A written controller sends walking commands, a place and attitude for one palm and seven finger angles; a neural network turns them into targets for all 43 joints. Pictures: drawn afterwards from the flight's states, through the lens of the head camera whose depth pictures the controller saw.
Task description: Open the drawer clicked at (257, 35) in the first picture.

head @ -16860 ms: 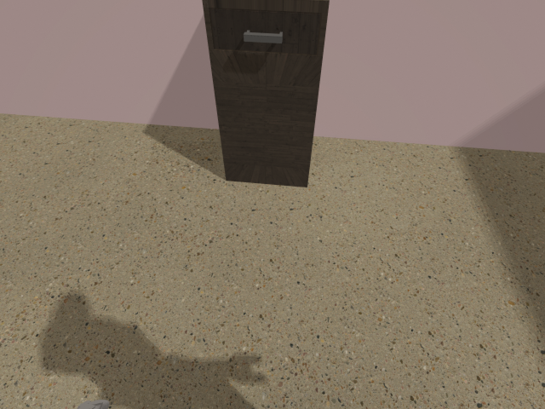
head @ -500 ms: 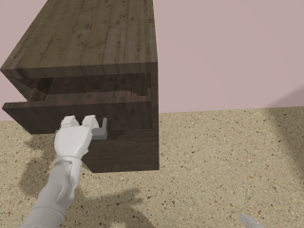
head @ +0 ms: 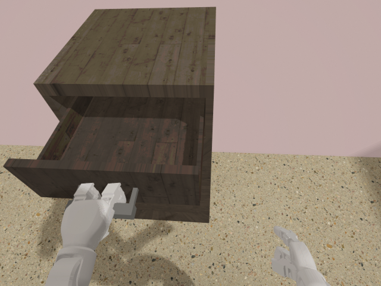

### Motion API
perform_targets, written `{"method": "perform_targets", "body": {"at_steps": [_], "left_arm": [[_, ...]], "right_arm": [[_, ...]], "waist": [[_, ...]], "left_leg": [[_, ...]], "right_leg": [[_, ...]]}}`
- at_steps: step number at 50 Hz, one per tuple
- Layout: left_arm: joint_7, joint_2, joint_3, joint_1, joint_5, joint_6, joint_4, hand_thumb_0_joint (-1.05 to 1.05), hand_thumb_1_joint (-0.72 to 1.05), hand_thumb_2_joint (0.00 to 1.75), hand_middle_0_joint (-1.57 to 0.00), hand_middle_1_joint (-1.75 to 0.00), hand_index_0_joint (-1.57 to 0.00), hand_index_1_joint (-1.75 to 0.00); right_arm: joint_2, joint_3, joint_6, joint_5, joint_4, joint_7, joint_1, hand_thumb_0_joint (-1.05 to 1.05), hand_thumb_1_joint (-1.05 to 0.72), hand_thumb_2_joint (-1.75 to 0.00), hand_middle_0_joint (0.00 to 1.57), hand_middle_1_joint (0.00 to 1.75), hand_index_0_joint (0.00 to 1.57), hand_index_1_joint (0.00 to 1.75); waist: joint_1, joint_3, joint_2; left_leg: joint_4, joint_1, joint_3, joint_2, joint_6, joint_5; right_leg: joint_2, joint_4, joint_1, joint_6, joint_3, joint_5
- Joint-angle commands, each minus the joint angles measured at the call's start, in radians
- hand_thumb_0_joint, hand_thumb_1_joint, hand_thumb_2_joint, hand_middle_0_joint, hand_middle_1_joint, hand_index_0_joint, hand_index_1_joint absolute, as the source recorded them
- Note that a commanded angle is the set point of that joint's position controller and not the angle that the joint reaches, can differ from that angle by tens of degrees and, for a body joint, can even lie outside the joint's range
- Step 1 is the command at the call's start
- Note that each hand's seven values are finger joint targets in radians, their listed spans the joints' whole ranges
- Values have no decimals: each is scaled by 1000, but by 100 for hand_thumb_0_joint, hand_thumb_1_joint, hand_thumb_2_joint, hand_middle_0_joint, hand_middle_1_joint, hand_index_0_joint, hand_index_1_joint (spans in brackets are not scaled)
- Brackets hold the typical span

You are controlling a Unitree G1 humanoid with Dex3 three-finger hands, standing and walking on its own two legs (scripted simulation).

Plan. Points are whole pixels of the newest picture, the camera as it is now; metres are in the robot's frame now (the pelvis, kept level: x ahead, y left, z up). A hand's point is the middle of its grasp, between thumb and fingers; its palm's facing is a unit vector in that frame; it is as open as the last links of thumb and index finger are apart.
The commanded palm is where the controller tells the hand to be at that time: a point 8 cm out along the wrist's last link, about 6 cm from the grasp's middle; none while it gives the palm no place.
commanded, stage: pull the drawer open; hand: left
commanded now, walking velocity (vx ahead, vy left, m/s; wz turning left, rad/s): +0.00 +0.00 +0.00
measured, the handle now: (104, 200) +0.27 +0.22 +0.03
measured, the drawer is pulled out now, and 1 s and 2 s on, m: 0.22 0.30 0.30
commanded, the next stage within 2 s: open the thumb to release the handle in 0.64 s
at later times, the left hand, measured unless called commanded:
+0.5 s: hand (84, 277) +0.13 +0.21 +0.01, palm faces +0.00 -0.08 -1.00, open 5.8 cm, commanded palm +0.09 +0.22 +0.06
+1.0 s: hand (80, 273) +0.14 +0.22 +0.01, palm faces +0.03 -0.09 -1.00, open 7.3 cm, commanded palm +0.11 +0.23 +0.06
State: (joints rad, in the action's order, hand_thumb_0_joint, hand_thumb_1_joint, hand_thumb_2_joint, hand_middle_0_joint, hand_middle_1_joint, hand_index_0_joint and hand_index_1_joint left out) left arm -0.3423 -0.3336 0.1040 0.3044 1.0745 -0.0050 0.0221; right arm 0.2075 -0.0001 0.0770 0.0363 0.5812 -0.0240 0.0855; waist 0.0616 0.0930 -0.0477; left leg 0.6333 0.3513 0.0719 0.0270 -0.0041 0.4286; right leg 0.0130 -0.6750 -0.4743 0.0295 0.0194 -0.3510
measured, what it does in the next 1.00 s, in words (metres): stands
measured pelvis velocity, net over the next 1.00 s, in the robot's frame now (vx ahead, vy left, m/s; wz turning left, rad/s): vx -0.04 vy -0.01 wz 0.01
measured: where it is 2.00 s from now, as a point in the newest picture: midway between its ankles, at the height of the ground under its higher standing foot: outside the picture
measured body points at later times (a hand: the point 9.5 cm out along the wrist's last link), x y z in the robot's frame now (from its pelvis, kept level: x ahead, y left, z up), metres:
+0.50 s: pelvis -0.02 +0.00 -0.02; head +0.01 -0.04 +0.43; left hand +0.13 +0.22 +0.06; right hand +0.18 -0.23 -0.11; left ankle -0.07 +0.12 -0.72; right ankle -0.01 -0.10 -0.72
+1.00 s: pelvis -0.04 -0.01 -0.01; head -0.01 -0.04 +0.44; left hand +0.13 +0.22 +0.06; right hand +0.17 -0.22 -0.12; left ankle -0.07 +0.12 -0.72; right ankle -0.01 -0.10 -0.72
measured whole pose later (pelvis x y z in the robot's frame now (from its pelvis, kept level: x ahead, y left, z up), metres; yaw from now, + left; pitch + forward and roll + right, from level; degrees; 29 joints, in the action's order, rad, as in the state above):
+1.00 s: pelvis -0.04 -0.01 -0.01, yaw +1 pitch +6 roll +1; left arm -0.41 -0.35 0.08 0.49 1.05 0.00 0.15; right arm 0.24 -0.01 0.08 0.05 0.59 0.01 0.12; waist 0.08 0.08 -0.06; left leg 0.76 0.43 0.04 0.01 -0.01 0.44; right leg 0.00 -0.79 -0.55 0.04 0.02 -0.36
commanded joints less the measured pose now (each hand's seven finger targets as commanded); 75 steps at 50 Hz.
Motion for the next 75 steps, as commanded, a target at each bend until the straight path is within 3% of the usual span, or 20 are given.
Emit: {"method": "perform_targets", "body": {"at_steps": [1, 3, 6, 8, 12, 19, 20, 22, 31, 36, 37, 39, 43, 49, 57, 62, 66, 67, 69, 75], "left_arm": [[-77, -173, -179, 150, -25, -4, 260, 0, 90, 90, -40, -135, -40, -135], [-91, -180, -193, 226, -27, 5, 300, 0, 90, 90, -40, -135, -40, -135], [-110, -173, -192, 298, -33, 8, 323, 0, 90, 90, -40, -135, -40, -135], [-128, -190, -218, 346, -35, 11, 360, 0, 90, 90, -40, -135, -40, -135], [-158, -195, -235, 449, -45, 11, 387, 0, 90, 90, -40, -135, -40, -135], [-196, -169, -214, 582, -55, 3, 438, 0, 90, 90, -40, -135, -40, -135], [-202, -189, -234, 586, -54, 4, 443, 0, 90, 90, -40, -135, -40, -135], [-206, -177, -213, 526, -45, -5, 457, 0, 90, 90, -40, -135, -40, -135], [-179, -195, -227, 481, -53, -22, 411, 0, 90, 90, -40, -135, -40, -135], [-161, -193, -217, 438, -55, -26, 416, 0, 90, 90, -40, -135, -40, -135], [-158, -191, -189, 170, -30, -30, 390, 0, 90, 90, -40, -135, -40, -135], [-159, -180, -199, 214, -22, -20, 337, 0, 76, 84, -39, -134, -39, -134], [-132, -170, -179, 188, -35, -11, 327, 0, 48, 72, -37, -130, -37, -130], [-97, -165, -148, 127, -24, -1, 299, 0, 6, 54, -34, -126, -34, -126], [-91, -166, -155, 145, -28, 16, 295, 0, -50, 30, -30, -120, -30, -120], [-95, -161, -145, 122, -16, 22, 316, 0, -50, 30, -30, -120, -30, -120], [-98, -166, -153, 152, -20, 25, 322, 0, -50, 30, -30, -120, -30, -120], [-95, -127, -113, 173, -23, 19, 312, 0, -50, 30, -30, -120, -30, -120], [-94, -124, -101, 117, -18, 22, 329, 0, -50, 30, -30, -120, -30, -120], [-103, -117, -80, 94, 1, 16, 333, 0, -50, 30, -30, -120, -30, -120]], "right_arm": [[106, -40, -51, 7, -140, 5, -97, 0, -90, -90, 20, 30, 20, 30], [109, -39, -52, 8, -148, 3, -101, 0, -90, -90, 20, 30, 20, 30], [114, -43, -52, 11, -149, -3, -101, 0, -90, -90, 20, 30, 20, 30], [120, -43, -50, 11, -158, -5, -101, 0, -90, -90, 20, 30, 20, 30], [129, -46, -44, 11, -171, -9, -103, 0, -90, -90, 20, 30, 20, 30], [132, -47, -38, 10, -200, -23, -99, 0, -90, -90, 20, 30, 20, 30], [136, -48, -38, 9, -200, -23, -100, 0, -90, -90, 20, 30, 20, 30], [140, -48, -31, 17, -207, -22, -98, 0, -90, -90, 20, 30, 20, 30], [128, -35, -36, 11, -214, 2, -104, 0, -90, -90, 20, 30, 20, 30], [129, -30, -37, 10, -213, 8, -106, 0, -90, -90, 20, 30, 20, 30], [131, -30, -26, 19, -175, 19, -112, 0, -90, -90, 20, 30, 20, 30], [117, -40, -43, 23, -180, 30, -103, 0, -90, -90, 20, 30, 20, 30], [118, -41, -53, 19, -169, 41, -95, 0, -90, -90, 20, 30, 20, 30], [115, -34, -55, 16, -151, 50, -112, 0, -90, -90, 20, 30, 20, 30], [114, -36, -62, 18, -151, 49, -109, 0, -90, -90, 20, 30, 20, 30], [113, -38, -61, 23, -151, 44, -111, 0, -90, -90, 20, 30, 20, 30], [111, -38, -60, 22, -152, 42, -105, 0, -90, -90, 20, 30, 20, 30], [111, -35, -59, 23, -158, 38, -112, 0, -90, -90, 20, 30, 20, 30], [112, -41, -56, 22, -152, 34, -108, 0, -90, -90, 20, 30, 20, 30], [109, -41, -57, 28, -160, 30, -91, 0, -90, -90, 20, 30, 20, 30]], "waist": [[53, 221, 57], [63, 238, 21], [56, 213, 49], [64, 242, 28], [64, 227, 34], [61, 200, 24], [61, 191, 25], [42, 180, 25], [50, 134, 58], [50, 116, 34], [-13, 82, 44], [23, 101, 28], [24, 146, 71], [26, 93, 64], [35, 119, 67], [33, 126, 48], [37, 127, 73], [32, 113, 66], [22, 102, 51], [27, 150, 48]], "left_leg": [[-8, 10, -28, -56, 12, -521], [-1, 13, -29, -53, 9, -540], [15, 37, -32, -53, 11, -511], [23, 40, -34, -50, 10, -515], [47, 69, -36, -50, 9, -488], [84, 83, -42, -44, 11, -442], [87, 95, -45, -42, 10, -431], [98, 95, -53, -45, 12, -397], [86, 127, -50, -55, 20, -263], [67, 118, -51, -54, 19, -247], [73, 114, -66, -61, 21, -204], [65, 91, -57, -63, 25, -179], [56, 75, -58, -66, 24, -217], [29, 80, -57, -66, 24, -186], [20, 64, -61, -64, 18, -222], [21, 59, -59, -64, 16, -220], [26, 72, -58, -64, 19, -216], [27, 75, -59, -65, 18, -219], [28, 72, -63, -60, 18, -210], [40, 58, -66, -60, 15, -235]], "right_leg": [[-10, 13, 268, 6, -59, 643], [-12, -1, 268, 7, -67, 651], [-10, -8, 237, 6, -72, 627], [-10, -21, 236, 8, -78, 607], [-9, -34, 203, 9, -87, 584], [-2, -52, 112, 10, -89, 445], [2, -56, 98, 12, -92, 423], [4, -53, 56, 15, -97, 370], [-1, -22, 65, 14, -92, 259], [-3, -8, 72, 14, -90, 227], [2, 0, 0, 15, -86, 171], [0, 17, 24, 16, -77, 127], [-4, 18, 66, 12, -73, 188], [-8, 47, 68, 10, -64, 148], [-5, 46, 91, 12, -60, 186], [-4, 44, 77, 15, -66, 175], [-9, 40, 87, 11, -63, 194], [-6, 41, 78, 12, -63, 193], [-5, 34, 49, 14, -53, 167], [-2, 11, 42, 18, -45, 167]]}}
